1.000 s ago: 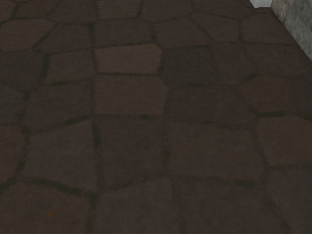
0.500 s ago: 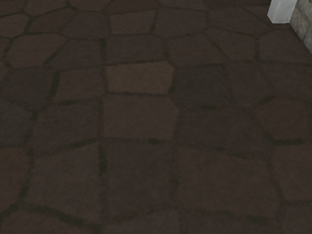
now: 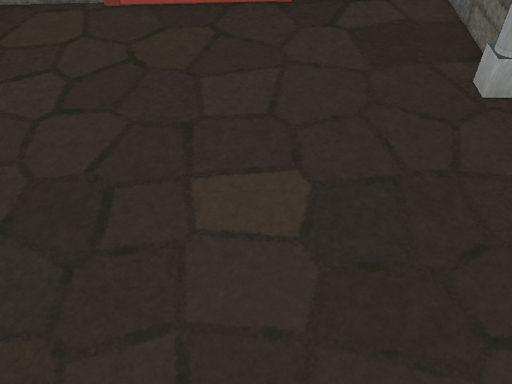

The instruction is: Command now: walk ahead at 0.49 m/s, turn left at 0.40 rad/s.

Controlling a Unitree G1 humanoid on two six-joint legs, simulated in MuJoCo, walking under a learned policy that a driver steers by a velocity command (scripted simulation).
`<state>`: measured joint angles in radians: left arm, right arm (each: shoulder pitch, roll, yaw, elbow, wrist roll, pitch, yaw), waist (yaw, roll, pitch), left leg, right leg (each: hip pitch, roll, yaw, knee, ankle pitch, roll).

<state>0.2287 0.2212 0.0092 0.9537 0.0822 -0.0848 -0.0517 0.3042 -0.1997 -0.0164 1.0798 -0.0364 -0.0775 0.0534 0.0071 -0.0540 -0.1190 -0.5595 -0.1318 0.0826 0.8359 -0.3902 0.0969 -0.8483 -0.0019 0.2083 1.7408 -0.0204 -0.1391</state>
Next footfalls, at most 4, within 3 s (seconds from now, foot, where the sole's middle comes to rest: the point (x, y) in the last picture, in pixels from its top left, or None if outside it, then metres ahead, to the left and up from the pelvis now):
0.30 right None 0.33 -0.15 -0.73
0.84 left None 0.52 0.19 -0.73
1.42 right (263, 269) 0.86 0.02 -0.73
1.94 left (216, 191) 1.18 0.18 -0.73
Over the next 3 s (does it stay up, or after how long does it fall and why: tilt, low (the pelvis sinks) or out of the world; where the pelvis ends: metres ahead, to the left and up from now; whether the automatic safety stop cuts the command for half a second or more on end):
stays up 1.57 0.16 0.04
